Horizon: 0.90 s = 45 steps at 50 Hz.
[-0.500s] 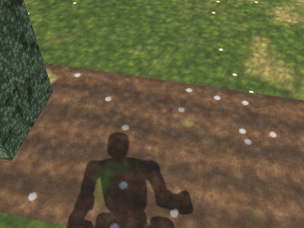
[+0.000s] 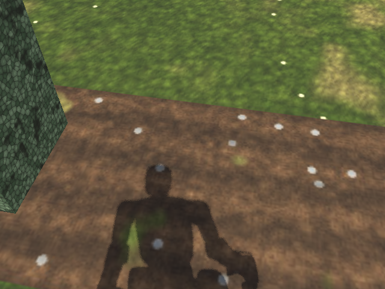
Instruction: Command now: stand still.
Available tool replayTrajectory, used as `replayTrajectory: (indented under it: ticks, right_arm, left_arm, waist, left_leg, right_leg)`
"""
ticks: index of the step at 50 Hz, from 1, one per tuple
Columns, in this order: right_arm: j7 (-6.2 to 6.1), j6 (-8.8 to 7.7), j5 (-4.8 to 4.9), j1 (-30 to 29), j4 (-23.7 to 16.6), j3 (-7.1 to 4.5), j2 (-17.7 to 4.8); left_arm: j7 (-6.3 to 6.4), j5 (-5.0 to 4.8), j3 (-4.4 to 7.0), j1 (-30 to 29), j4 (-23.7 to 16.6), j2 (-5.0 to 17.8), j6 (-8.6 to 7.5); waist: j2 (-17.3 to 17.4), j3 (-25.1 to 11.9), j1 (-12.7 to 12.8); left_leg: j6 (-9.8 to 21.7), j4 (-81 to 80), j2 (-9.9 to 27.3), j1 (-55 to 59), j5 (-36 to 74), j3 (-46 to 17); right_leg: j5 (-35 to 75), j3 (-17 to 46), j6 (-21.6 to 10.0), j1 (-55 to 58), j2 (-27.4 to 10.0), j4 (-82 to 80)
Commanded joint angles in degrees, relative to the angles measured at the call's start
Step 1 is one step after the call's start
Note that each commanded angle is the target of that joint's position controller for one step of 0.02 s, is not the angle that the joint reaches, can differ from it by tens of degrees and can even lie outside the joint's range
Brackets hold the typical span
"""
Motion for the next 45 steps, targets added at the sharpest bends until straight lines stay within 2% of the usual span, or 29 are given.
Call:
replayTrajectory:
  ticks: [1, 7, 8, 10, 11, 12, 14, 15, 16, 17, 18, 19, 20, 21, 22, 23, 24, 25, 27, 29, 32, 35, 38, 40, 41, 42, 43, 44, 45]
  right_arm:
    - [-0.25, -0.31, 0.04, -0.51, -1.40, -0.88, -5.47]
    - [-0.41, -0.08, 0.14, -1.00, 0.48, -0.76, -5.65]
    - [-0.42, 0.02, 0.17, -0.24, 1.22, -0.72, -5.31]
    - [-0.51, 0.10, 0.74, 0.49, 1.71, -1.13, -6.07]
    - [-0.53, -0.27, 0.77, -0.04, 1.48, -1.18, -6.26]
    - [-0.43, -1.05, 0.97, -1.10, 0.95, -1.14, -6.04]
    - [0.28, -3.19, 1.50, -3.50, -0.24, -0.77, -4.07]
    - [0.74, -4.06, 1.66, -4.18, -0.76, -0.63, -3.72]
    - [1.13, -4.83, 1.70, -3.78, -0.74, -0.53, -3.41]
    - [1.44, -5.33, 1.85, -1.31, -0.01, -0.58, -3.30]
    - [1.61, -5.56, 2.03, 3.74, 1.89, -0.94, -3.61]
    - [1.68, -5.69, 1.97, 11.04, 4.52, -1.91, -5.69]
    - [1.89, -6.06, 1.79, 18.59, 6.62, -3.66, -11.44]
    - [2.99, -6.64, 0.86, 24.85, 7.72, -3.40, -12.87]
    - [3.18, -7.38, 0.02, 20.14, 6.74, -1.59, -8.98]
    - [3.24, -7.67, 0.08, 15.94, 5.30, -0.73, -6.91]
    - [3.31, -7.73, 0.15, 13.65, 4.42, -0.21, -6.46]
    - [3.25, -7.54, 0.12, 12.05, 3.92, 0.43, -5.49]
    - [2.77, -6.84, -0.28, 13.72, 4.75, 1.12, -4.53]
    - [1.72, -6.36, -0.23, 15.88, 5.44, 1.16, -6.02]
    - [0.67, -5.94, -0.11, 16.71, 5.45, 1.02, -7.87]
    - [0.52, -6.00, 0.15, 18.04, 5.83, 0.65, -8.76]
    - [0.70, -5.91, 0.87, 19.29, 6.75, 0.15, -8.70]
    - [0.77, -5.45, 0.75, 18.28, 6.55, -0.39, -9.65]
    - [0.75, -5.17, 0.72, 17.21, 6.01, -0.66, -10.36]
    - [0.75, -4.80, 0.59, 16.32, 5.63, -0.51, -10.06]
    - [0.81, -4.64, 0.06, 15.32, 4.69, 0.06, -8.93]
    - [1.39, -5.34, 0.01, 21.17, 3.73, 1.70, -3.10]
    - [1.94, -7.09, 1.06, 20.95, 4.20, 2.15, -2.22]
  left_arm:
    - [0.18, 0.02, 0.91, 3.19, -0.60, 5.62, -0.20]
    - [0.21, 0.12, 0.83, 3.79, -0.04, 5.26, -0.23]
    - [0.26, 0.00, 0.89, 5.03, 0.60, 5.06, -0.14]
    - [0.58, -0.78, 1.57, 5.06, 0.13, 6.93, 0.06]
    - [0.74, -1.03, 1.77, 5.30, -0.44, 7.62, -0.10]
    - [0.81, -1.31, 1.89, 6.57, -0.77, 7.91, -0.64]
    - [0.71, -1.82, 2.69, 9.64, -0.49, 10.35, -2.17]
    - [0.58, -1.87, 3.04, 8.89, -0.76, 11.26, -2.85]
    - [0.35, -1.84, 2.90, 8.18, -1.19, 10.50, -3.41]
    - [0.02, -1.85, 2.70, 6.96, -1.76, 9.74, -3.75]
    - [-0.35, -1.85, 2.52, 5.02, -2.59, 9.22, -3.81]
    - [-0.57, -1.67, 2.31, 1.90, -4.03, 8.76, -3.96]
    - [-0.47, -1.73, 1.59, -0.12, -6.53, 5.93, -4.72]
    - [-0.30, -1.73, 1.47, -2.15, -8.51, 5.27, -5.71]
    - [-0.78, -2.82, 2.14, -2.51, -8.76, 7.14, -6.29]
    - [-1.21, -3.15, 2.07, -1.23, -7.95, 6.76, -6.53]
    - [-1.34, -2.59, 2.17, -1.05, -7.55, 6.37, -6.54]
    - [-1.28, -1.93, 2.73, -1.30, -7.36, 7.00, -6.22]
    - [-1.56, -1.55, 3.19, -1.32, -7.31, 6.57, -5.32]
    - [-1.60, -1.11, 3.01, -4.62, -8.71, 5.32, -4.74]
    - [-1.95, -1.05, 2.14, -12.97, -12.16, 3.81, -4.73]
    - [-3.08, -1.35, 1.67, -18.05, -14.01, 4.31, -4.72]
    - [-4.04, -1.61, 1.57, -20.28, -15.66, 5.57, -4.92]
    - [-4.63, -1.69, 2.09, -18.69, -15.91, 7.22, -5.38]
    - [-4.67, -1.60, 2.82, -15.38, -15.07, 8.70, -5.53]
    - [-4.52, -1.60, 4.02, -7.23, -12.68, 10.54, -5.55]
    - [-4.17, -1.63, 5.35, 3.83, -9.60, 13.34, -5.46]
    - [-3.79, -0.17, 6.43, 12.51, -7.97, 18.72, -5.16]
    - [-4.06, -0.36, 5.23, 13.28, -7.58, 16.45, -5.07]
  waist:
    - [-0.21, -2.47, -0.11]
    - [-0.29, -1.49, -0.22]
    - [-0.60, -2.38, -0.14]
    - [-2.89, 0.44, -0.40]
    - [-3.55, 2.89, -0.10]
    - [-3.99, 5.14, 0.62]
    - [-8.87, 7.89, 1.52]
    - [-10.76, 9.37, 1.12]
    - [-10.50, 9.59, 0.43]
    - [-9.90, 8.77, -1.15]
    - [-8.80, 7.11, -3.56]
    - [-5.08, 4.78, -6.69]
    - [9.62, 2.16, -8.43]
    - [17.65, -1.87, -10.22]
    - [9.73, 0.19, -6.80]
    - [6.28, 1.55, -4.78]
    - [3.41, 1.32, -3.57]
    - [2.26, 1.37, -2.50]
    - [4.21, 0.43, -2.02]
    - [3.93, 1.06, -2.49]
    - [3.72, 3.26, -3.92]
    - [4.51, 4.64, -4.88]
    - [4.31, 5.95, -4.42]
    - [4.68, 4.12, -2.53]
    - [5.61, 1.14, -0.40]
    - [5.80, -3.58, 3.72]
    - [4.80, -10.19, 8.40]
    - [-8.04, -20.02, 6.67]
    - [-14.25, -25.41, 6.34]
  left_leg:
    - [2.69, -2.63, 2.21, 9.22, 15.95, -1.89]
    - [2.40, -3.22, 2.01, 9.27, 14.15, -1.80]
    - [2.46, -2.96, 1.13, 9.40, 7.47, -0.89]
    - [2.80, -0.89, -1.30, 5.04, -14.61, 1.32]
    - [2.96, -0.27, -1.54, 1.11, -20.80, 1.37]
    - [3.14, 1.05, -1.40, -2.44, -22.32, 1.33]
    - [2.68, 8.48, -1.61, -9.03, -14.20, 4.32]
    - [3.13, 11.04, -0.24, -11.09, -10.50, 4.20]
    - [3.92, 10.75, 0.76, -10.69, -10.09, 3.63]
    - [4.56, 7.51, 0.58, -7.25, -10.54, 4.10]
    - [5.12, 2.93, -0.31, 0.76, -10.09, 4.54]
    - [6.21, -1.28, 0.53, 10.79, -8.06, 1.05]
    - [11.59, -10.68, 9.42, 19.95, -12.47, -17.56]
    - [18.19, -20.98, 21.03, 26.84, -11.84, -41.42]
    - [17.15, -19.70, 22.59, 25.69, -11.08, -40.52]
    - [15.10, -18.31, 20.62, 23.97, -7.23, -32.42]
    - [13.47, -18.75, 18.75, 21.94, -3.46, -26.30]
    - [11.70, -19.36, 16.76, 19.55, 2.75, -20.57]
    - [10.00, -20.33, 13.65, 17.21, 11.77, -12.82]
    - [10.19, -21.64, 12.84, 16.49, 15.23, -9.42]
    - [10.03, -23.64, 12.33, 13.94, 14.38, -6.52]
    - [9.99, -24.97, 12.20, 11.56, 11.61, -4.20]
    - [9.67, -23.49, 14.92, 16.02, 13.51, -3.88]
    - [8.56, -19.11, 15.92, 19.44, 22.31, -3.07]
    - [7.91, -14.59, 15.55, 19.90, 32.53, -2.10]
    - [6.80, -5.27, 13.52, 18.22, 41.31, -0.25]
    - [4.87, 8.95, 10.68, 9.46, 37.89, 1.47]
    - [0.98, 33.14, 1.80, -12.13, 12.65, 3.63]
    - [1.24, 45.15, -2.88, -20.09, -18.74, -5.05]
  right_leg:
    - [10.06, 0.30, -1.10, -6.82, -0.66, -6.08]
    - [8.95, -0.03, -1.05, -6.79, -0.48, -6.70]
    - [3.06, -0.48, -1.47, -6.45, -0.04, -7.09]
    - [-13.02, 1.46, -4.31, -8.90, -0.84, -7.99]
    - [-19.35, 3.76, -5.90, -9.88, -2.29, -9.15]
    - [-23.19, 6.82, -7.41, -9.84, -4.28, -10.72]
    - [-25.61, 17.07, -11.37, -6.40, -11.83, -15.79]
    - [-23.11, 21.30, -13.15, -5.84, -15.56, -16.97]
    - [-18.56, 21.87, -13.48, -6.07, -16.53, -16.01]
    - [-14.04, 19.52, -12.49, -6.95, -15.41, -13.75]
    - [-10.53, 15.41, -10.58, -10.33, -12.61, -10.21]
    - [-2.14, 9.47, -7.95, -15.80, -8.06, -2.00]
    - [4.28, -2.02, -3.21, -25.64, 1.15, 18.51]
    - [-10.78, 0.94, -2.23, -35.48, 4.55, 36.36]
    - [-9.72, 6.02, -4.29, -40.62, 1.22, 43.90]
    - [-4.65, 5.64, -5.99, -41.99, -1.31, 45.47]
    - [0.80, 5.01, -6.93, -41.22, -3.43, 43.63]
    - [4.74, 4.66, -7.08, -38.86, -5.22, 39.57]
    - [8.25, 2.67, -5.90, -34.06, -5.62, 33.34]
    - [11.17, 0.95, -4.03, -34.38, -4.91, 27.50]
    - [17.96, -0.18, -2.43, -33.35, -3.70, 14.56]
    - [22.43, -1.80, -2.48, -28.25, -1.92, 6.97]
    - [21.14, -0.81, -4.47, -28.24, -2.14, 3.39]
    - [17.81, -1.54, -6.29, -24.35, -0.99, 1.37]
    - [16.12, -3.06, -7.19, -18.15, 0.80, 1.23]
    - [15.53, -4.53, -8.56, -7.47, 2.90, 1.27]
    - [14.86, -0.53, -10.92, 8.82, -0.01, 2.72]
    - [2.39, 25.45, -19.17, 30.34, -15.45, -1.60]
    - [-6.52, 46.51, -22.26, 32.78, -21.59, -14.46]
Keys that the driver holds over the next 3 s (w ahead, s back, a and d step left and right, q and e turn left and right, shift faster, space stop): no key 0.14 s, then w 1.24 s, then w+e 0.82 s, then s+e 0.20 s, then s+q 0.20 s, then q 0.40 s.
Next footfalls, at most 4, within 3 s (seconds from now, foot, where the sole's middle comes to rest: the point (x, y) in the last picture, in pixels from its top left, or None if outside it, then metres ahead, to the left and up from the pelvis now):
0.86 right None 0.43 -0.13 -0.77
1.42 left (179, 219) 0.76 0.10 -0.77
1.98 right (247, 167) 1.02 -0.18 -0.77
2.44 left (235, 115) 1.34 -0.14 -0.77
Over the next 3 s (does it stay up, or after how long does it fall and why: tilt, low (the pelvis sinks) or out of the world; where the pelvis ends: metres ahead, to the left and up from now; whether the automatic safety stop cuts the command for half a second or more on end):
stays up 1.09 -0.15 0.01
